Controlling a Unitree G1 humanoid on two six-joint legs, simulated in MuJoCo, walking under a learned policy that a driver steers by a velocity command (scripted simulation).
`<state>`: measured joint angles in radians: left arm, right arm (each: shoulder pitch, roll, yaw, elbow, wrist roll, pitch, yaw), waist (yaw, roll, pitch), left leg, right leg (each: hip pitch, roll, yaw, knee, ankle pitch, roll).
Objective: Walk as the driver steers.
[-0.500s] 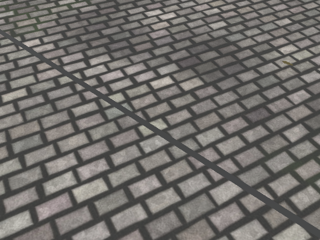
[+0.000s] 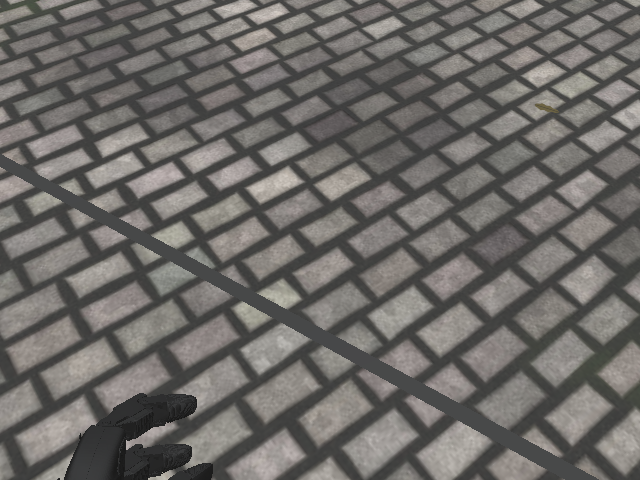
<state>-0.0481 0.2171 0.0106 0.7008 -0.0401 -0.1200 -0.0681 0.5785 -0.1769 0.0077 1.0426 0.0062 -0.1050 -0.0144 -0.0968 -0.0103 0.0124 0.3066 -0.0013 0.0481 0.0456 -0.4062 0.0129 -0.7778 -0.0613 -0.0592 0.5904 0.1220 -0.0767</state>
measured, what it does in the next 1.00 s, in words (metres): walks ahead, turning left: right foot, then left foot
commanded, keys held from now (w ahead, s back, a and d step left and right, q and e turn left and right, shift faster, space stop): w+shift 0.30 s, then w+q+shift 0.70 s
